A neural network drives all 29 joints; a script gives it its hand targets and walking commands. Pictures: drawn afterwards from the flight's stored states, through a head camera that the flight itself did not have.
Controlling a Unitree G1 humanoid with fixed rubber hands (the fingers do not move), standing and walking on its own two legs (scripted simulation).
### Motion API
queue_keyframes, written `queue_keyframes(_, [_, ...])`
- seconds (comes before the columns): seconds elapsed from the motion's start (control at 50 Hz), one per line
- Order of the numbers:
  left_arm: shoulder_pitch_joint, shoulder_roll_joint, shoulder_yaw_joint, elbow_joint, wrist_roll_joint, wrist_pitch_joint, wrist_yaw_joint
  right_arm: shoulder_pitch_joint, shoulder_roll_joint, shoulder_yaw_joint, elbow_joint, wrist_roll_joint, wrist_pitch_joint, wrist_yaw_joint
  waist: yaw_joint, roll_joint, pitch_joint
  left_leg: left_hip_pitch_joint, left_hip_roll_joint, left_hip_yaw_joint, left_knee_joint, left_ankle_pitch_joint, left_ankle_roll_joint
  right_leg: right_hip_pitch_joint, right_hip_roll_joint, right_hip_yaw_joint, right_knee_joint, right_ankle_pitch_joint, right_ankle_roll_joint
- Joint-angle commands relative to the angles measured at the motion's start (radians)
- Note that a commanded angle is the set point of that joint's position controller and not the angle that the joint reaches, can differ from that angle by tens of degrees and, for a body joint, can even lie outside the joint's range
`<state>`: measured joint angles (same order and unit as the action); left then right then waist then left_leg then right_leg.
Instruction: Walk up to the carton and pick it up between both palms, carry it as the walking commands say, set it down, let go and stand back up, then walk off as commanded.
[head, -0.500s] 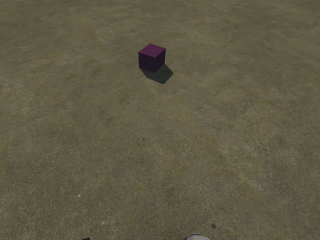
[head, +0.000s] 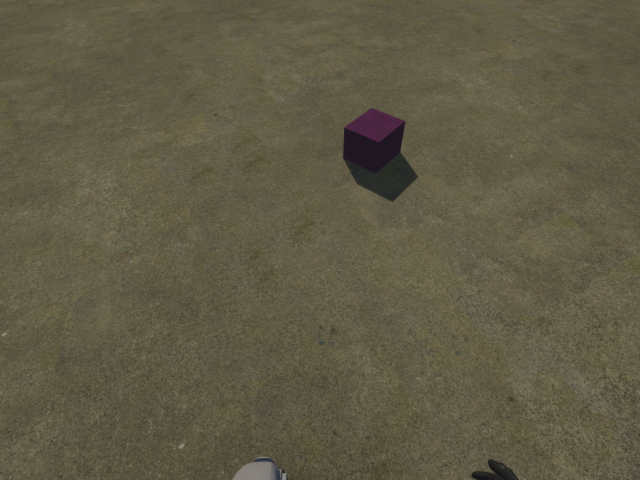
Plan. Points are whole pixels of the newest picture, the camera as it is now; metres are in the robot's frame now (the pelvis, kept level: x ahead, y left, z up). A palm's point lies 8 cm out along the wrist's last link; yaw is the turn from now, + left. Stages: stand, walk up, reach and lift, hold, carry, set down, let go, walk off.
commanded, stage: walk up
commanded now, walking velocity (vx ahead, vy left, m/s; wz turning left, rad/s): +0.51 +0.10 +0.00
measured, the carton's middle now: (373, 140) +1.80 -0.04 -0.69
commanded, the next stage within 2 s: none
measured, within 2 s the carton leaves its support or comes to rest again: neither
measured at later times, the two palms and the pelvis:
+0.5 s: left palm (233, 314) +0.40 +0.22 -0.13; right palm out of the picture +0.13 -0.22 -0.12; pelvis +0.26 +0.00 +0.00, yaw +0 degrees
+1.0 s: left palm (242, 311) +0.41 +0.21 -0.13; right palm (487, 228) +0.65 -0.26 -0.11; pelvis +0.50 -0.02 +0.00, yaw -1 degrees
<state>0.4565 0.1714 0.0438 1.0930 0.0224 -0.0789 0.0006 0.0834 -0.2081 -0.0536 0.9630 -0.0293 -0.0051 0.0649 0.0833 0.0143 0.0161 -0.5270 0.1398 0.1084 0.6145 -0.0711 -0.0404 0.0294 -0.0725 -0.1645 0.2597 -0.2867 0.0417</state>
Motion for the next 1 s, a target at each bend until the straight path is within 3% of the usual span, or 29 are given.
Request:
queue_keyframes(0.0, [0.031,0.179,0.03,-0.023,-0.002,-0.009,0.016,-0.023,-0.047,-0.009,-0.04,-0.003,-0.035,-0.012,-0.029,-0.129,0.079,0.055,-0.03,0.015,-0.09,-0.068,0.023,-0.054,-0.206,0.095,-0.008,0.291,-0.128])
queue_keyframes(0.02, [0.02,0.177,0.03,-0.002,0.001,-0.004,0.016,0.019,-0.059,-0.015,-0.019,-0.003,-0.042,-0.018,-0.046,-0.128,-0.017,0.176,-0.065,0.061,-0.065,-0.113,0.036,-0.053,-0.185,0.045,0.063,0.331,-0.127])
queue_keyframes(0.04, [0.001,0.162,0.026,-0.011,-0.007,0.0,0.013,0.198,-0.098,-0.019,0.009,-0.002,-0.057,-0.033,-0.133,-0.093,-0.108,0.389,-0.048,0.018,-0.105,-0.118,0.054,-0.136,-0.126,-0.002,0.277,0.272,-0.099])
queue_keyframes(0.06, [0.01,0.127,0.017,-0.03,-0.002,0.0,0.006,0.352,-0.197,-0.045,0.051,0.004,-0.062,-0.048,-0.193,0.054,-0.211,0.624,0.034,-0.065,-0.144,-0.202,0.095,-0.298,-0.053,-0.028,0.519,0.15,-0.087])
queue_keyframes(0.08, [0.027,0.076,0.01,-0.055,-0.016,-0.007,-0.001,0.468,-0.31,-0.072,0.088,-0.009,-0.069,-0.066,-0.22,0.328,-0.273,0.846,0.325,-0.502,-0.287,-0.165,0.172,-0.605,0.05,0.009,0.82,-0.27,-0.041])
queue_keyframes(0.1, [0.004,0.064,0.015,-0.076,0.005,-0.003,-0.004,0.491,-0.346,-0.067,0.087,-0.002,-0.07,-0.071,-0.199,0.251,-0.22,0.769,0.416,-0.683,-0.351,-0.05,0.202,-0.671,0.01,0.152,0.979,-0.311,-0.047])
queue_keyframes(0.12, [-0.054,0.101,0.01,-0.075,-0.016,0.006,-0.002,0.396,-0.273,-0.049,0.071,-0.015,-0.069,-0.07,-0.197,0.155,-0.149,0.735,0.366,-0.594,-0.335,-0.026,0.233,-0.717,-0.04,0.175,1.06,-0.194,-0.041])
queue_keyframes(0.16, [-0.164,0.098,0.023,-0.074,-0.005,0.008,-0.01,0.383,-0.21,-0.035,0.099,0.01,-0.08,-0.078,-0.191,-0.014,-0.05,0.538,0.312,-0.454,-0.288,0.284,0.156,-0.664,-0.082,0.218,1.003,-0.063,-0.039])
queue_keyframes(0.18, [-0.093,0.056,0.013,-0.064,-0.011,0.019,-0.019,0.331,-0.158,-0.023,0.079,0.02,-0.085,-0.078,-0.137,0.047,-0.019,0.449,0.231,-0.312,-0.294,0.384,0.09,-0.594,-0.091,0.197,0.934,0.029,-0.044])
queue_keyframes(0.22, [-0.093,0.041,0.015,-0.082,-0.009,0.038,-0.033,0.326,-0.126,-0.014,0.078,0.008,-0.084,-0.082,-0.117,0.136,-0.009,0.4,0.238,-0.269,-0.355,0.186,0.107,-0.575,-0.09,0.185,0.911,0.044,-0.02])
queue_keyframes(0.28, [-0.167,0.036,0.015,-0.101,0.009,0.071,-0.046,0.279,-0.099,-0.003,0.069,0.013,-0.085,-0.074,-0.08,0.129,0.088,0.317,0.217,-0.228,-0.444,-0.041,0.155,-0.627,-0.078,0.172,0.819,0.086,0.003])
queue_keyframes(0.32, [-0.23,0.05,0.012,-0.129,-0.004,0.078,-0.062,0.27,-0.101,-0.002,0.069,0.022,-0.091,-0.066,-0.08,0.183,0.142,0.303,0.186,-0.118,-0.47,0.026,0.132,-0.641,-0.078,0.139,0.705,0.194,0.011])
queue_keyframes(0.36, [-0.353,0.072,0.013,-0.157,0.0,0.075,-0.074,0.343,-0.113,-0.002,0.091,0.017,-0.089,-0.069,-0.134,0.155,0.132,0.338,0.164,-0.084,-0.48,0.043,0.117,-0.63,-0.073,0.101,0.597,0.266,0.018])
queue_keyframes(0.38, [-0.375,0.062,-0.005,-0.161,-0.017,0.072,-0.081,0.352,-0.117,-0.006,0.089,0.012,-0.09,-0.067,-0.131,0.237,0.132,0.357,0.145,-0.056,-0.49,-0.029,0.098,-0.6,-0.054,0.081,0.496,0.259,0.01])
queue_keyframes(0.4, [-0.404,0.065,0.0,-0.176,-0.008,0.066,-0.087,0.384,-0.117,-0.011,0.092,0.011,-0.086,-0.064,-0.149,0.191,0.133,0.36,0.161,-0.063,-0.502,-0.077,0.103,-0.585,-0.056,0.065,0.44,0.266,0.012])
queue_keyframes(0.48, [-0.402,0.105,0.007,-0.174,-0.001,0.049,-0.074,0.394,-0.15,-0.031,0.083,0.001,-0.08,-0.059,-0.133,0.232,0.092,0.307,0.124,-0.001,-0.446,-0.204,0.112,-0.378,-0.023,-0.008,0.327,0.148,0.015])
queue_keyframes(0.52, [-0.307,0.157,0.031,-0.149,0.001,0.031,-0.058,0.367,-0.165,-0.026,0.094,0.008,-0.077,-0.056,-0.087,0.097,0.039,0.31,0.127,0.016,-0.252,-0.074,0.096,-0.217,-0.015,0.002,0.261,0.137,-0.001])
queue_keyframes(0.54, [-0.176,0.18,0.031,-0.098,-0.001,0.011,-0.039,0.415,-0.15,-0.023,0.097,0.013,-0.069,-0.056,-0.051,-0.008,-0.092,0.325,0.047,0.061,-0.011,0.039,0.084,-0.058,0.034,-0.048,0.193,0.052,-0.027])
queue_keyframes(0.56, [-0.007,0.289,0.071,-0.061,0.01,-0.004,-0.02,0.43,-0.096,-0.013,0.068,0.011,-0.075,-0.058,0.035,-0.297,-0.19,0.098,-0.02,0.048,0.33,-0.227,0.049,0.152,-0.194,0.295,0.089,-0.057,-0.091])
queue_keyframes(0.58, [0.095,0.393,0.087,-0.06,0.015,-0.012,-0.003,0.416,-0.009,0.011,0.013,0.017,-0.077,-0.059,0.048,-0.587,-0.215,-0.146,-0.082,-0.013,0.603,-0.58,0.037,0.276,-0.393,0.635,-0.023,0.008,-0.155])
queue_keyframes(0.6, [0.106,0.343,0.073,-0.019,0.007,-0.004,0.006,0.288,-0.046,0.006,0.002,0.004,-0.079,-0.061,0.062,-0.29,-0.19,-0.171,-0.012,-0.075,0.668,-0.451,0.054,0.238,-0.413,0.628,-0.027,0.022,-0.193])
queue_keyframes(0.62, [-0.027,0.244,0.054,-0.039,0.015,-0.006,-0.003,0.33,-0.039,0.003,0.03,-0.007,-0.07,-0.062,0.001,-0.151,-0.128,-0.148,0.004,-0.095,0.668,-0.362,0.051,0.075,-0.377,0.564,-0.006,0.052,-0.163])
queue_keyframes(0.64, [-0.069,0.217,0.037,-0.05,0.015,-0.01,-0.007,0.263,-0.074,-0.008,0.013,-0.002,-0.06,-0.057,-0.002,-0.034,-0.042,-0.178,0.017,-0.1,0.677,-0.308,0.045,0.003,-0.372,0.488,-0.002,0.237,-0.171])
queue_keyframes(0.7, [-0.141,0.134,0.017,-0.054,-0.002,-0.016,-0.008,0.296,-0.022,-0.022,0.015,-0.005,-0.03,-0.041,-0.078,-0.08,0.011,-0.006,0.074,-0.131,0.554,-0.218,0.05,-0.221,-0.277,0.332,-0.063,0.106,-0.143])
queue_keyframes(0.74, [-0.183,0.119,0.024,-0.099,-0.001,-0.013,-0.018,0.284,-0.021,-0.014,-0.006,-0.003,-0.015,-0.025,-0.101,-0.201,0.053,0.032,0.063,-0.086,0.465,-0.147,0.046,-0.309,-0.249,0.279,-0.13,-0.011,-0.128])
queue_keyframes(0.78, [-0.187,0.138,0.024,-0.107,-0.001,-0.012,-0.013,0.212,-0.031,-0.01,0.007,-0.003,0.001,-0.017,-0.109,-0.217,0.066,0.022,0.038,-0.047,0.356,-0.068,0.029,-0.286,-0.213,0.201,-0.144,-0.027,-0.13])
queue_keyframes(0.86, [-0.059,0.152,0.023,-0.073,-0.008,-0.005,-0.003,0.017,-0.046,-0.014,-0.05,-0.005,0.007,-0.002,-0.054,-0.103,0.151,-0.077,0.017,-0.041,0.173,0.006,0.004,-0.198,-0.253,0.232,-0.168,-0.018,-0.125])
queue_keyframes(0.94, [-0.008,0.184,0.032,-0.049,0.007,-0.009,-0.001,-0.063,-0.054,-0.01,-0.079,-0.001,-0.017,0.004,-0.031,-0.133,0.134,-0.069,-0.005,-0.006,-0.014,-0.018,-0.002,-0.069,-0.256,0.197,-0.133,0.089,-0.138])
queue_keyframes(0.98, [-0.051,0.209,0.042,-0.059,-0.004,-0.012,0.001,-0.018,-0.05,-0.009,-0.065,-0.001,-0.024,0.003,-0.06,-0.177,0.125,0.02,-0.001,-0.001,-0.051,0.014,-0.007,-0.128,-0.245,0.145,-0.136,0.034,-0.126])
